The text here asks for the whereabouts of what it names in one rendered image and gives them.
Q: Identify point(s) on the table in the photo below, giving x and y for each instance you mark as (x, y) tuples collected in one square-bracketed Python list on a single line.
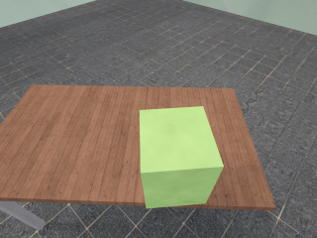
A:
[(81, 144)]

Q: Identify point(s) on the carton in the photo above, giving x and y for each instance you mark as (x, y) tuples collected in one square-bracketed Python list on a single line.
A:
[(179, 159)]

